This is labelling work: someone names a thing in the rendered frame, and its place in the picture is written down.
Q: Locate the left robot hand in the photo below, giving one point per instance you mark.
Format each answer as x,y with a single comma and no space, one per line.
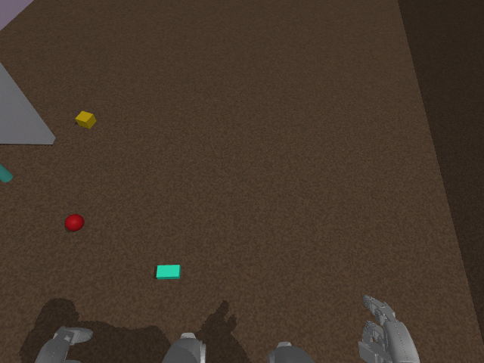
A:
56,349

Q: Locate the right robot hand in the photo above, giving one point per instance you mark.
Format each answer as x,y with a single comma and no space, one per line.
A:
395,344

